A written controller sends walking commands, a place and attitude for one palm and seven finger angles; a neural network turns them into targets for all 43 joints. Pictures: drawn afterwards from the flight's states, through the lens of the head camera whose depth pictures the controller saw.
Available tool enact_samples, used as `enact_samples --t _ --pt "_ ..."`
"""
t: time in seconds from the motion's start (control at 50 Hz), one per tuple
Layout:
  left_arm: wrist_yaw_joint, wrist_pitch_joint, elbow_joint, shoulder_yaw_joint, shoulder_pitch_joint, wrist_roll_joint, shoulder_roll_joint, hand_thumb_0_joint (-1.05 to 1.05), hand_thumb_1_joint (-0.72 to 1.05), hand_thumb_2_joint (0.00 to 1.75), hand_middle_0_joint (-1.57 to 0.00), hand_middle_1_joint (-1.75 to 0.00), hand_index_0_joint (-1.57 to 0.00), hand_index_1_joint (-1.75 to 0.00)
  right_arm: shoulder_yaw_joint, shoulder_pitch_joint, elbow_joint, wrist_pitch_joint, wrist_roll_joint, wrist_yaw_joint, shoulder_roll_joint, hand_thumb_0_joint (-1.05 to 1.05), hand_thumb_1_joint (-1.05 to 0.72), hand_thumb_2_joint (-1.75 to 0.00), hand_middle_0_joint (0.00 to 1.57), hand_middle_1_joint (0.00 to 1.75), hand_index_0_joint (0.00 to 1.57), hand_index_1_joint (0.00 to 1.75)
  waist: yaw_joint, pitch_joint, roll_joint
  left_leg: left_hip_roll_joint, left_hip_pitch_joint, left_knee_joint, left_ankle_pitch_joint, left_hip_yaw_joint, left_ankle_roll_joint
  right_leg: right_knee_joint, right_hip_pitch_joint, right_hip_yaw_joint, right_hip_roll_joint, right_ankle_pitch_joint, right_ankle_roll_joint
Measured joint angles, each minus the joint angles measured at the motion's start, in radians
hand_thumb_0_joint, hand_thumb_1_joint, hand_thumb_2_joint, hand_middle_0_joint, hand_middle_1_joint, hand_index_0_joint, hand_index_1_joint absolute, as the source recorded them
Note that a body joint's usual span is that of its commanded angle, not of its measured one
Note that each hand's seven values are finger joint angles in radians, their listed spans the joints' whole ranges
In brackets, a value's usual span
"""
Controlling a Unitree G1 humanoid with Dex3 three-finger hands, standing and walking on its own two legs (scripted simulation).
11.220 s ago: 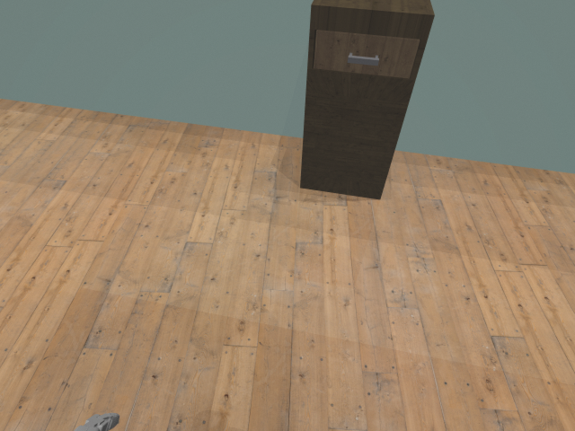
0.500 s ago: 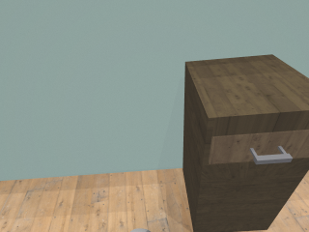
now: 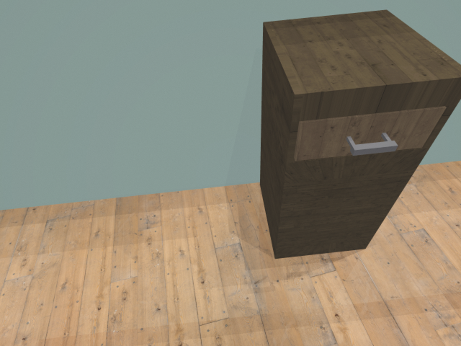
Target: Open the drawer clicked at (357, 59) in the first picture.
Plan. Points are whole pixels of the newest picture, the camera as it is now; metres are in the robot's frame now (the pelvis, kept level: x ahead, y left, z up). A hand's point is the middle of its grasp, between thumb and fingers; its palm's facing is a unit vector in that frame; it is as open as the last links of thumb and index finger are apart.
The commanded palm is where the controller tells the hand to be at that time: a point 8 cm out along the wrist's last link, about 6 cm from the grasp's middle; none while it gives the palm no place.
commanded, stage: relax the arm and regain balance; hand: left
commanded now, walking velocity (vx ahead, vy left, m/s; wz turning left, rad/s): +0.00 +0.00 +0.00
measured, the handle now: (370, 143) +0.62 -0.34 -0.05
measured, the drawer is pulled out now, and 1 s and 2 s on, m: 0.00 0.00 0.00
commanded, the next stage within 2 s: come to a stop and stand still in 0.90 s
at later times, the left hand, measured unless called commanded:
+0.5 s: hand out of the picture -0.10 +0.18 -0.17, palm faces -0.03 -0.98 -0.21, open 16.5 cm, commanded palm none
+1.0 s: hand out of the picture -0.15 +0.15 -0.17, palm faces +0.00 -0.99 -0.16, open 16.4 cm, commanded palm none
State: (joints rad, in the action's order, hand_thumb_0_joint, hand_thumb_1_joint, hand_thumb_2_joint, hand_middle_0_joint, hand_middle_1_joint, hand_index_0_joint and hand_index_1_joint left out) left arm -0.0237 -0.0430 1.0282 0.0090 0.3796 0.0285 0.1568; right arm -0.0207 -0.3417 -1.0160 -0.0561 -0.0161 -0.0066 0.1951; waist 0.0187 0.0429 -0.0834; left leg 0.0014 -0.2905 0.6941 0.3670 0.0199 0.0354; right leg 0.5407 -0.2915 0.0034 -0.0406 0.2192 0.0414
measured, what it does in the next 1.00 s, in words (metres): walks backwards: left foot, then right foot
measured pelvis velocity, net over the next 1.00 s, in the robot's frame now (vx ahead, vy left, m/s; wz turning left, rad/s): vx -0.12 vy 0.00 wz -0.03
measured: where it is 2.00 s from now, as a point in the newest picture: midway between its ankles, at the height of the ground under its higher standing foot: outside the picture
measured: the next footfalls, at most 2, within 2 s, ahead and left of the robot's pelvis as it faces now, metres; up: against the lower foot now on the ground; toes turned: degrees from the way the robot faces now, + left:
left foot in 0.06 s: -0.03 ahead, +0.11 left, +0.00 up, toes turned +0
right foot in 0.62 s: -0.06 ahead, -0.12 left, +0.00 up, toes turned -1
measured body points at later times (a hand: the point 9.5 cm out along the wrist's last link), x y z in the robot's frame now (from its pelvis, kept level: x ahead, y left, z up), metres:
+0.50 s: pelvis -0.08 +0.01 +0.00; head -0.09 +0.00 +0.45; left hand -0.10 +0.23 -0.16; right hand -0.14 -0.20 -0.16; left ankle -0.02 +0.11 -0.73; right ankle -0.03 -0.10 -0.69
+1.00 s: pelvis -0.12 +0.00 +0.01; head -0.10 +0.00 +0.46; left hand -0.15 +0.21 -0.15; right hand -0.13 -0.21 -0.16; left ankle -0.07 +0.11 -0.73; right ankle -0.10 -0.11 -0.73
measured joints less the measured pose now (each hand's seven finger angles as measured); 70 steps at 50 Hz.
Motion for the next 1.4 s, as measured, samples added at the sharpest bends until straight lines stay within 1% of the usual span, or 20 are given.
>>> enact_samples --t 0.04,0.08,0.16,0.22,0.28,0.34,0.4,0.46,0.52,0.54,0.58,0.62,0.7,0.76,0.82,0.94,1.06,1.22,1.3,1.4 --pt "0.002 0.005 0.013 -0.008 0.001 0.005 -0.013 -0.02 -0.53 0.29 -0.15 -0.30 -0.16 -0.30 0.004 -0.006 -0.008 0.016 0.002 0.000 -0.015 0.01 -0.90 -0.90 0.19 0.30 0.19 0.30 -0.002 -0.005 0.019 0.002 0.059 -0.097 -0.030 0.001 0.007 -0.016 -0.015 0.001 -0.002 -0.025 -0.003" --pt "0.004 0.008 0.028 -0.016 -0.009 0.008 -0.017 -0.04 -0.54 0.28 -0.15 -0.30 -0.16 -0.30 0.009 -0.006 -0.025 0.032 -0.001 -0.006 -0.038 0.00 -0.90 -0.90 0.19 0.30 0.19 0.30 -0.006 0.001 0.058 -0.013 0.087 -0.175 -0.049 0.003 -0.009 -0.001 -0.037 0.008 0.012 -0.031 -0.009" --pt "0.008 0.019 0.046 -0.014 -0.025 -0.002 -0.038 -0.05 -0.54 0.28 -0.15 -0.30 -0.16 -0.30 0.020 -0.012 -0.052 0.040 -0.001 -0.019 -0.062 0.00 -0.90 -0.90 0.19 0.30 0.19 0.30 -0.036 0.020 0.085 -0.028 0.104 -0.219 -0.121 0.018 -0.017 -0.028 -0.026 0.017 0.031 -0.047 -0.025" --pt "0.005 0.028 0.048 -0.007 -0.025 -0.001 -0.049 -0.04 -0.53 0.29 -0.15 -0.30 -0.16 -0.30 0.019 -0.004 -0.062 0.030 0.000 -0.018 -0.071 0.00 -0.90 -0.90 0.20 0.30 0.19 0.30 -0.044 0.023 0.083 -0.030 0.094 -0.210 -0.129 0.020 -0.015 -0.035 -0.030 0.017 0.033 -0.076 -0.023" --pt "0.001 0.027 0.052 -0.002 -0.021 0.004 -0.055 -0.04 -0.52 0.29 -0.15 -0.30 -0.16 -0.30 0.011 0.008 -0.056 0.024 -0.002 -0.012 -0.076 0.00 -0.90 -0.90 0.20 0.30 0.19 0.30 -0.035 0.015 0.077 -0.025 0.057 -0.171 -0.096 0.015 -0.007 -0.030 -0.050 0.012 0.028 -0.065 -0.016" --pt "-0.002 0.012 0.058 0.004 -0.019 0.014 -0.051 -0.04 -0.51 0.29 -0.15 -0.30 -0.16 -0.30 -0.002 0.010 -0.043 0.023 -0.004 -0.006 -0.081 0.00 -0.90 -0.90 0.20 0.30 0.19 0.30 -0.013 0.001 0.078 -0.020 0.010 -0.116 -0.021 0.007 0.011 -0.043 -0.068 0.002 0.024 -0.064 -0.015" --pt "-0.002 -0.006 0.069 0.013 -0.026 0.019 -0.036 -0.06 -0.52 0.29 -0.15 -0.30 -0.16 -0.30 -0.011 -0.008 -0.037 0.032 -0.006 -0.008 -0.088 0.00 -0.90 -0.90 0.20 0.30 0.19 0.30 0.005 0.001 0.095 -0.014 0.003 -0.116 -0.052 0.019 0.012 -0.026 -0.085 0.000 0.026 -0.054 -0.022" --pt "-0.001 -0.020 0.072 0.011 -0.030 0.027 -0.025 -0.08 -0.52 0.29 -0.15 -0.30 -0.16 -0.30 -0.011 -0.049 -0.041 0.035 -0.013 -0.021 -0.082 0.00 -0.90 -0.90 0.19 0.30 0.19 0.30 0.014 -0.010 0.074 0.005 0.004 -0.144 -0.151 0.026 0.005 0.184 -0.156 -0.004 0.011 0.102 -0.048" --pt "-0.001 -0.008 0.054 0.018 -0.019 0.024 -0.013 -0.09 -0.53 0.29 -0.15 -0.30 -0.16 -0.30 -0.002 -0.063 -0.083 0.013 -0.009 -0.021 -0.074 0.00 -0.90 -0.90 0.19 0.30 0.19 0.30 -0.005 -0.025 0.053 0.006 0.013 -0.181 -0.175 0.023 -0.003 0.417 -0.163 -0.010 0.019 0.139 -0.058" --pt "-0.003 0.000 0.046 0.022 -0.012 0.017 -0.011 -0.09 -0.53 0.29 -0.15 -0.30 -0.16 -0.30 0.001 -0.063 -0.093 0.009 -0.010 -0.021 -0.071 0.00 -0.90 -0.90 0.19 0.30 0.19 0.30 -0.011 -0.030 0.044 0.006 0.014 -0.193 -0.183 0.016 -0.004 0.401 -0.125 -0.021 0.026 0.158 -0.060" --pt "-0.010 0.019 0.034 0.025 0.005 0.001 -0.008 -0.07 -0.52 0.29 -0.15 -0.30 -0.15 -0.30 0.004 -0.057 -0.098 0.007 -0.009 -0.022 -0.064 0.00 -0.90 -0.90 0.20 0.30 0.19 0.30 -0.022 -0.040 0.033 0.004 0.004 -0.200 -0.195 0.007 -0.009 0.225 -0.012 -0.035 0.039 0.170 -0.061" --pt "-0.019 0.039 0.029 0.025 0.023 -0.006 0.004 -0.06 -0.52 0.29 -0.15 -0.30 -0.15 -0.30 0.005 -0.039 -0.086 0.011 0.000 -0.021 -0.068 0.01 -0.90 -0.90 0.20 0.30 0.19 0.30 -0.035 -0.045 0.063 -0.012 -0.033 -0.172 -0.191 0.027 -0.019 0.015 0.072 0.003 0.059 0.146 -0.041" --pt "-0.018 0.024 0.069 0.007 0.006 -0.005 -0.030 -0.03 -0.50 0.30 -0.15 -0.30 -0.15 -0.30 -0.005 0.019 -0.058 0.014 0.002 -0.012 -0.046 0.01 -0.90 -0.90 0.20 0.30 0.19 0.30 -0.008 -0.014 0.021 0.009 -0.047 -0.107 -0.121 0.003 -0.023 0.014 0.052 -0.012 0.029 0.071 -0.024" --pt "-0.014 0.024 0.078 0.005 -0.007 -0.006 -0.040 -0.02 -0.49 0.30 -0.15 -0.30 -0.15 -0.30 -0.003 0.029 -0.052 0.031 0.001 -0.010 -0.052 0.00 -0.91 -0.90 0.19 0.30 0.19 0.30 0.004 -0.020 0.039 0.010 -0.011 -0.132 -0.119 0.001 -0.026 0.021 0.033 -0.015 0.028 0.065 -0.028" --pt "-0.007 0.030 0.079 -0.020 -0.032 0.017 -0.039 -0.04 -0.50 0.30 -0.15 -0.30 -0.15 -0.30 0.008 0.036 -0.058 0.049 0.000 -0.015 -0.066 0.00 -0.91 -0.90 0.19 0.30 0.19 0.30 -0.008 0.002 0.073 0.004 0.010 -0.176 -0.153 0.018 -0.026 0.004 0.036 0.002 0.035 0.048 -0.033" --pt "-0.004 0.045 0.078 -0.020 -0.039 0.002 -0.045 -0.06 -0.51 0.29 -0.15 -0.30 -0.16 -0.30 0.017 0.040 -0.078 0.052 0.005 -0.017 -0.075 0.00 -0.90 -0.90 0.19 0.30 0.19 0.30 -0.026 0.023 0.079 0.003 0.025 -0.231 -0.191 0.019 -0.024 -0.045 0.049 0.003 0.036 0.012 -0.034" --pt "-0.014 0.052 0.079 -0.011 -0.036 0.000 -0.042 -0.04 -0.50 0.30 -0.15 -0.30 -0.15 -0.30 0.013 0.048 -0.079 0.045 0.005 -0.009 -0.073 0.00 -0.90 -0.90 0.20 0.30 0.19 0.30 -0.024 0.026 0.072 0.011 0.006 -0.212 -0.185 0.014 -0.025 -0.053 0.045 -0.005 0.029 0.003 -0.034" --pt "-0.014 0.051 0.068 -0.029 -0.002 0.017 -0.007 -0.05 -0.51 0.29 -0.15 -0.30 -0.16 -0.30 0.009 0.010 -0.020 0.059 0.001 0.000 -0.038 0.01 -0.90 -0.90 0.19 0.30 0.19 0.30 -0.001 -0.059 0.067 -0.007 -0.006 -0.117 -0.120 0.007 -0.005 0.017 0.049 -0.008 0.045 0.064 -0.046" --pt "-0.008 0.054 0.056 -0.032 0.003 0.019 0.018 -0.07 -0.53 0.29 -0.15 -0.30 -0.16 -0.30 0.012 0.012 -0.013 0.065 0.003 -0.005 -0.028 0.01 -0.91 -0.90 0.20 0.30 0.19 0.30 -0.012 -0.085 0.067 -0.019 0.016 -0.139 -0.120 0.017 0.007 0.005 0.064 0.002 0.057 0.064 -0.057" --pt "-0.006 0.058 0.041 -0.019 -0.002 0.008 0.049 -0.07 -0.54 0.28 -0.15 -0.30 -0.15 -0.30 0.017 0.036 -0.009 0.074 0.006 -0.003 -0.013 0.01 -0.91 -0.90 0.20 0.30 0.19 0.30 -0.029 -0.077 0.075 -0.031 0.029 -0.182 -0.141 0.023 0.014 -0.023 0.069 0.008 0.069 0.050 -0.064"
